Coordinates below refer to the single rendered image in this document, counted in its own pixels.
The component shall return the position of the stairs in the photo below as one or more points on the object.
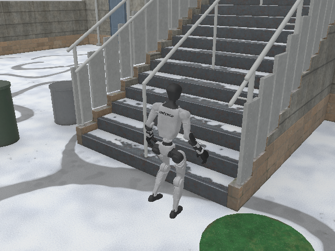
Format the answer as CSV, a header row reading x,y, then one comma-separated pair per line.
x,y
243,30

